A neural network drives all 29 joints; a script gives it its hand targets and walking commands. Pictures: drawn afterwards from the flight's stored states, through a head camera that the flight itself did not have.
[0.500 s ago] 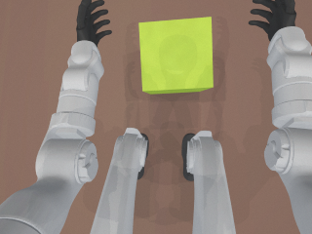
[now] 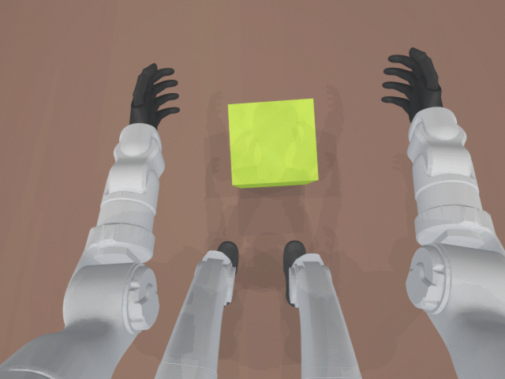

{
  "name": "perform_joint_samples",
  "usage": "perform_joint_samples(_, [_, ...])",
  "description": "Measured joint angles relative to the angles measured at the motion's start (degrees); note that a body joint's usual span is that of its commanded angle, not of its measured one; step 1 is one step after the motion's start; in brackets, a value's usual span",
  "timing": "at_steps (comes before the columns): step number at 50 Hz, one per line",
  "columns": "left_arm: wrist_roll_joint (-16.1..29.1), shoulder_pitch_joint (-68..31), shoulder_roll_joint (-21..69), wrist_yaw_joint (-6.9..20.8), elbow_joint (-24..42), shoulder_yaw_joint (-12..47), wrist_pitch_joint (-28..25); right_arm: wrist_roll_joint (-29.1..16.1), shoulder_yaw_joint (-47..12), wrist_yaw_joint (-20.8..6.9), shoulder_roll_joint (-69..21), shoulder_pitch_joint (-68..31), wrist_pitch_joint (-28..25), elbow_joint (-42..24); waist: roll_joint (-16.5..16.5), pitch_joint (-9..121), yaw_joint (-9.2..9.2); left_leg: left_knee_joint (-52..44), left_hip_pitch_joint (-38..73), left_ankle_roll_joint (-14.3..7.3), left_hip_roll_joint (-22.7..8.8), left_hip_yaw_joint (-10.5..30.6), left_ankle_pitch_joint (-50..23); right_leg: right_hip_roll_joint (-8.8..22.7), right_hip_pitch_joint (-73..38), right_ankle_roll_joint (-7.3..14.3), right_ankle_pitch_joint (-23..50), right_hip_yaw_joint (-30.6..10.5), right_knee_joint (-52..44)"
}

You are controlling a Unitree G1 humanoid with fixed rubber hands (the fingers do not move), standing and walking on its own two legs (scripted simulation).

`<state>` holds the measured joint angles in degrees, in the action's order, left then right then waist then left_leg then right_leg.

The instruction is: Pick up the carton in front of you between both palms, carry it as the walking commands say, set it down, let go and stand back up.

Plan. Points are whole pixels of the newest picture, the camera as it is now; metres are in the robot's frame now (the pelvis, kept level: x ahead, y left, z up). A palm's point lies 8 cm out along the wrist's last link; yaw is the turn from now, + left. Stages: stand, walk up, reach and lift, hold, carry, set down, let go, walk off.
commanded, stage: let go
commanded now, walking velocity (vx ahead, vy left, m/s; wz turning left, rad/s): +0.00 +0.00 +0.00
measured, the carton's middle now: (271, 149) +0.48 -0.01 -0.53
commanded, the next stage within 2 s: stand in 1.16 s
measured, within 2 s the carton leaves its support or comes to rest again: neither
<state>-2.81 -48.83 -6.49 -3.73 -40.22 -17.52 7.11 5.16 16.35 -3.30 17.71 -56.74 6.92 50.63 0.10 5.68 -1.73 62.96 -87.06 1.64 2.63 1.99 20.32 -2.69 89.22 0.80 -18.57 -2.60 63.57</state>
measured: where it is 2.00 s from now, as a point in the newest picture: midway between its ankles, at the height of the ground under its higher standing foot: (259, 284)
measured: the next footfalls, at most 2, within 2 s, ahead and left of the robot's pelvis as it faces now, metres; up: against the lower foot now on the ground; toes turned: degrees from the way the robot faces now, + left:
none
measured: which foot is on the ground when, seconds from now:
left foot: down 0.00-1.00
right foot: down 0.00-1.00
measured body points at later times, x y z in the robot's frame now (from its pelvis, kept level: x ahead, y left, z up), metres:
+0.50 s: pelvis +0.07 +0.01 +0.10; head +0.21 +0.00 +0.53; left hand +0.32 +0.24 +0.01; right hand +0.33 -0.22 +0.00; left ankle +0.06 +0.13 -0.62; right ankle +0.07 -0.10 -0.62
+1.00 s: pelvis +0.08 +0.02 +0.12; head +0.09 +0.02 +0.57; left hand +0.26 +0.24 +0.05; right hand +0.24 -0.22 +0.05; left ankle +0.06 +0.13 -0.62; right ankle +0.07 -0.10 -0.62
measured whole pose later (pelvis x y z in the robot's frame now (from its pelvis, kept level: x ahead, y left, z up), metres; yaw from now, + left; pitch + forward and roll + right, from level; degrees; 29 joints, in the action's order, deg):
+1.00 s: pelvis +0.08 +0.02 +0.12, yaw -1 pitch -5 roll +0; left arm -1.1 11.6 -11.7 4.2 -24.6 -2.4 8.0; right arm 0.7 2.7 -4.6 12.1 12.7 8.1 24.1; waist -0.3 -6.2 -0.1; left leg 25.7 -4.1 -0.8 1.6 2.7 16.5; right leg -1.7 5.3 0.2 -14.8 -2.9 25.1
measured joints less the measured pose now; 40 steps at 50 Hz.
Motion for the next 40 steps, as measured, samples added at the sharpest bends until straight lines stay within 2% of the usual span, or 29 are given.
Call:
perform_joint_samples(5, [-2.0,10.5,-0.6,2.5,3.6,3.1,-0.8,0.9,-1.0,1.7,-3.3,12.2,-0.5,-7.1,-0.2,-0.5,0.39,-6.0,8.2,-0.3,-0.5,0.4,-0.8,-0.2,-8.5,0.0,1.0,0.2,-6.5])
perform_joint_samples(10, [-0.6,21.2,-2.1,4.4,6.6,6.4,-2.0,-1.3,-3.2,1.9,-4.5,24.5,-1.7,-12.6,-0.7,-1.5,0.32,-11.4,18.1,-0.7,-0.7,0.7,-1.2,-0.2,-18.7,0.0,1.5,0.1,-12.3])
perform_joint_samples(17, [2.1,33.2,-3.4,5.8,7.6,9.7,-4.9,-3.4,-6.0,1.4,-4.8,37.0,-4.7,-14.7,-1.0,-0.7,0.1,-17.6,30.9,-1.3,-0.6,0.8,-1.4,0.2,-31.6,-0.3,1.4,0.0,-18.6])
perform_joint_samples(28, [3.3,52.8,-3.7,6.3,12.1,13.7,-8.0,-4.5,-10.0,1.1,-6.0,57.0,-8.3,-19.1,-1.2,-3.4,0.07,-29.6,54.5,-2.0,-0.6,1.2,-3.3,0.8,-55.5,-0.6,3.2,-0.1,-30.8])
perform_joint_samples(34, [3.6,60.4,-4.9,7.1,14.5,14.9,-7.4,-4.9,-12.0,0.7,-5.9,66.0,-7.6,-22.5,-1.1,-5.8,0.41,-36.1,67.8,-2.3,-0.7,1.2,-4.8,1.1,-68.8,-0.7,4.5,-0.2,-37.1])
perform_joint_samples(40, [3.3,62.5,-6.0,7.7,15.1,15.5,-4.2,-5.1,-13.3,-0.2,-5.4,69.8,-4.2,-24.6,-0.7,-7.7,1.2,-38.4,76.8,-2.4,-0.8,1.2,-4.9,1.2,-77.8,-0.6,4.6,-0.2,-39.4])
